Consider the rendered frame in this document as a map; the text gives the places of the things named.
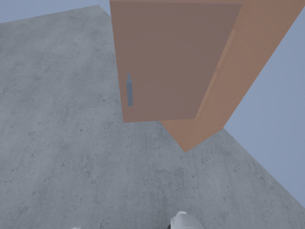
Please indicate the right robot shin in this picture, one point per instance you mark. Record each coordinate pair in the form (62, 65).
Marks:
(181, 212)

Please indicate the cupboard door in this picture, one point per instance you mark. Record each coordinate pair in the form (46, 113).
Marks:
(171, 49)

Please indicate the handle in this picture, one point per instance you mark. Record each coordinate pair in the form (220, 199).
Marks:
(129, 90)

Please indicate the right robot thigh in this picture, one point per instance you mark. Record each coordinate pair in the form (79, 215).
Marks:
(185, 221)

